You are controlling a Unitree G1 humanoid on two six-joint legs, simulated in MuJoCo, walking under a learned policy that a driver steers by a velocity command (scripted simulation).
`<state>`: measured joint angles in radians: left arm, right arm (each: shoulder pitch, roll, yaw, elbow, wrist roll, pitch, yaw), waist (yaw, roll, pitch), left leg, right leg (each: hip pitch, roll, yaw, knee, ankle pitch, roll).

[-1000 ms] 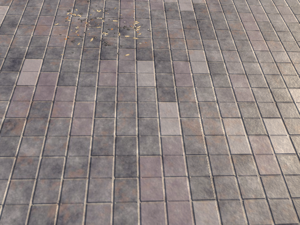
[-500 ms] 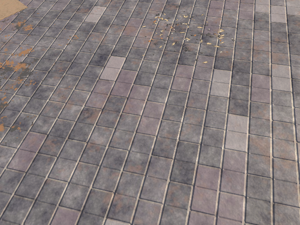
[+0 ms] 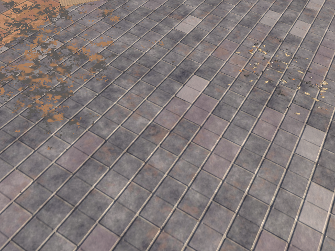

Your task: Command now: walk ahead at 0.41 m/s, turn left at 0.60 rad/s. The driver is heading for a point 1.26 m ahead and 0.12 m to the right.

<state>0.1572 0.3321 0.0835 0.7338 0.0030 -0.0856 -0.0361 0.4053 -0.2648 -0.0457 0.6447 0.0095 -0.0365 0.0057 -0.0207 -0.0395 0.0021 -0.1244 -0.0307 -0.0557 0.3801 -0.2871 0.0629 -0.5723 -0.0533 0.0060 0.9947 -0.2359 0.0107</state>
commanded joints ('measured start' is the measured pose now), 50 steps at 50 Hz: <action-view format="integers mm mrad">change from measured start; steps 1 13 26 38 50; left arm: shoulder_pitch -145 -110 85 200 107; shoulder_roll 60 113 88 160 33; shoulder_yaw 8 24 5 13 -29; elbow -89 -94 16 82 10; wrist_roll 5 -9 -13 -32 -24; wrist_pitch -24 -43 -33 32 33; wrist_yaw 0 -11 19 34 25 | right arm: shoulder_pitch -28 31 -168 -271 -158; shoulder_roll -190 -190 -77 -138 -142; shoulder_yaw -54 -61 -6 -33 -39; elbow -60 47 -29 -64 36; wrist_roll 1 7 -8 4 -18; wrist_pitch -21 -1 -29 -58 -81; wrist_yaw -26 -38 -13 30 15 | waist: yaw -8 40 23 -6 32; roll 130 203 -25 -29 106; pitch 47 -25 39 -27 -3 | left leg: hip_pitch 92 138 -533 -229 -26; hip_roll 204 201 168 39 266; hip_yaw -230 -207 -20 84 -106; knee -191 78 587 96 -240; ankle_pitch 233 710 84 223 329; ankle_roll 163 74 -72 11 182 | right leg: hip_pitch -179 244 388 598 -78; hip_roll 12 102 -164 -165 -86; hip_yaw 17 -42 198 53 74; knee -167 -522 -884 -599 55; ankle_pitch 160 193 159 599 36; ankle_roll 33 -70 -273 -149 6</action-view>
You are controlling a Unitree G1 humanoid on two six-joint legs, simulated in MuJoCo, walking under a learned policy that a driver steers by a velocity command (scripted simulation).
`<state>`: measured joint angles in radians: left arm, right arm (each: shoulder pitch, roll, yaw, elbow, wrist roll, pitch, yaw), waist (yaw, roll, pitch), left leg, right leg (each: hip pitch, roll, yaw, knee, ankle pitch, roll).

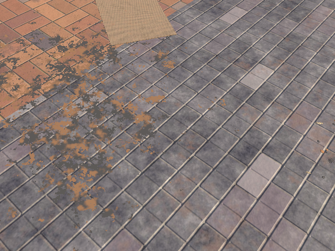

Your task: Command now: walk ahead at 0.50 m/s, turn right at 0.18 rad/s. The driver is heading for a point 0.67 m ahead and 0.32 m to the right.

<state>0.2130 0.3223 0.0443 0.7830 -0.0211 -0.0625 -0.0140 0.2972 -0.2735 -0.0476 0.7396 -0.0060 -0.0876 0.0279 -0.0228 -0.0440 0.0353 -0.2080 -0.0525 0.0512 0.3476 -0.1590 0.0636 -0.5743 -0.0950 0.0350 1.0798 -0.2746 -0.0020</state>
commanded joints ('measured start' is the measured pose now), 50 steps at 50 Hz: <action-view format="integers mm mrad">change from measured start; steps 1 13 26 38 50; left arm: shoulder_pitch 20 -214 28 147 56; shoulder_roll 40 36 111 134 34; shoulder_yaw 10 9 54 67 38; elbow -49 -176 -161 -100 -184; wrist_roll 1 4 12 -5 3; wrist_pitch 12 0 -5 32 44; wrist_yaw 3 -54 3 37 22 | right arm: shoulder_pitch -39 31 -72 -306 -83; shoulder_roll -139 -204 -128 -139 -107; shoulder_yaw -39 -61 -24 -29 -35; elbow -47 43 -83 -147 -43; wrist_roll -7 19 -13 14 -6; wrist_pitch -32 19 -17 -46 -30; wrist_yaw -12 -41 -33 -5 -19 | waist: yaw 25 -34 6 68 19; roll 101 103 14 -74 145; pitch -19 31 -71 -39 -6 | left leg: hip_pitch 61 328 -412 -236 61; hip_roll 285 327 156 49 294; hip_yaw -180 60 -121 -142 -224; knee -220 -84 694 128 -123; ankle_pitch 203 529 -125 118 378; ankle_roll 176 71 -117 -87 135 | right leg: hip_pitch -99 -84 390 460 -69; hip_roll -41 55 -62 -40 27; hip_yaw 57 -71 301 389 65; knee -79 -488 -853 -688 17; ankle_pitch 127 191 405 234 -76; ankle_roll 24 -68 -312 -185 23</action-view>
